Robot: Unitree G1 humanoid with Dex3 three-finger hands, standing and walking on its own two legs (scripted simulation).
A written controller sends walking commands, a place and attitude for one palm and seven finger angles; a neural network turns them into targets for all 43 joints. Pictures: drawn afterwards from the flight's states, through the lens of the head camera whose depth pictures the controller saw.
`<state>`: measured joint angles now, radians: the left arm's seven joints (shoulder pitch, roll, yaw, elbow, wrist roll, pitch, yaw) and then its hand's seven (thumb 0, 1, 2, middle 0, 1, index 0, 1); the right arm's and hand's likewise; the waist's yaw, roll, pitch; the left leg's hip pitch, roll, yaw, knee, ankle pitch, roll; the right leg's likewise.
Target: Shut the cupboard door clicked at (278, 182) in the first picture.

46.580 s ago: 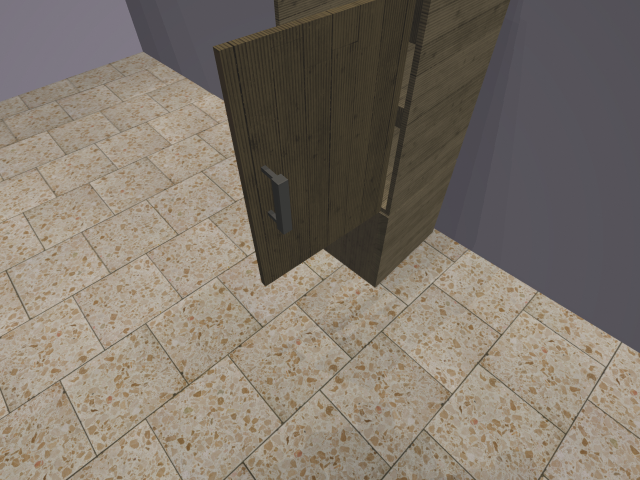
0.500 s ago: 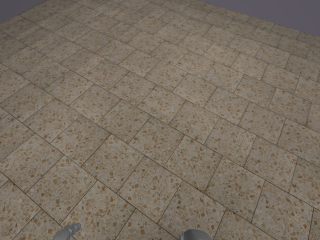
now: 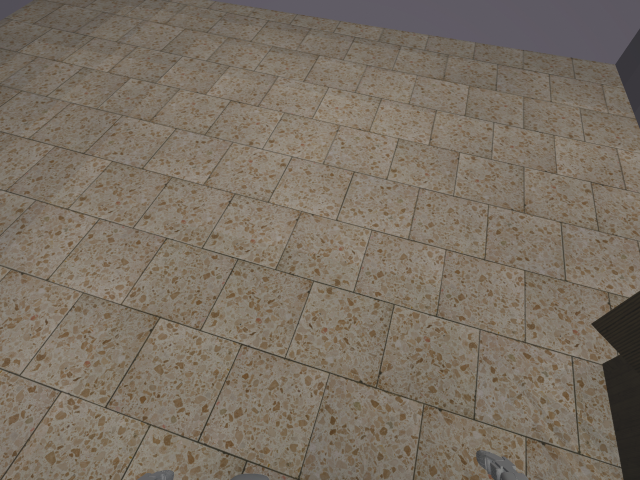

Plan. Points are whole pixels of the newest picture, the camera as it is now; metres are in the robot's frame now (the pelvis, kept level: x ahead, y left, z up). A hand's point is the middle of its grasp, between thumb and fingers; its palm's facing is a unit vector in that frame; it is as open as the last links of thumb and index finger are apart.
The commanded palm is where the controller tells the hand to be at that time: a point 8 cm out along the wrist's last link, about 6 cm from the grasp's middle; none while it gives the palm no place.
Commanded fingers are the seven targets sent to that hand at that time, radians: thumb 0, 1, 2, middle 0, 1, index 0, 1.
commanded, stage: turn to face it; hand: left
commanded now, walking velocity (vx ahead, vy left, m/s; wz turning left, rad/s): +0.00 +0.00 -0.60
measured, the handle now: out of the picture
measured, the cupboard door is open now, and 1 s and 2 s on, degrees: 41 41 41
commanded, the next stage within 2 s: take the last steps up to it in 1.60 s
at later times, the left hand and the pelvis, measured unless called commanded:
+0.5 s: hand (211, 446) +0.17 +0.17 -0.15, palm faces -0.29 -0.92 -0.27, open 7.4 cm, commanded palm none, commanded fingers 0.00 0.90 0.90 -0.20 -0.30 -0.20 -0.30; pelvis +0.01 -0.01 +0.00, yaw -18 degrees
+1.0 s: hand (282, 381) +0.27 +0.08 -0.15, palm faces -0.59 -0.78 -0.24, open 7.4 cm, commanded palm none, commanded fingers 0.00 0.90 0.90 -0.20 -0.30 -0.20 -0.30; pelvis +0.04 -0.01 +0.00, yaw -36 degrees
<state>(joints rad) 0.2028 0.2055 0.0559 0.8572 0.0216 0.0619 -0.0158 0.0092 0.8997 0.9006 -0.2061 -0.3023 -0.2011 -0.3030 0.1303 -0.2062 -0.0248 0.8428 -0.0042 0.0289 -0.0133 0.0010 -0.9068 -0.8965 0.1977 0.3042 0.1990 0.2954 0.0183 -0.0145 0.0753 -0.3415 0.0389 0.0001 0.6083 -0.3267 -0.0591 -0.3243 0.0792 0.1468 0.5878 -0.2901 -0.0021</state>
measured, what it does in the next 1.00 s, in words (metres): steps on the spot, turning right: right foot, then left foot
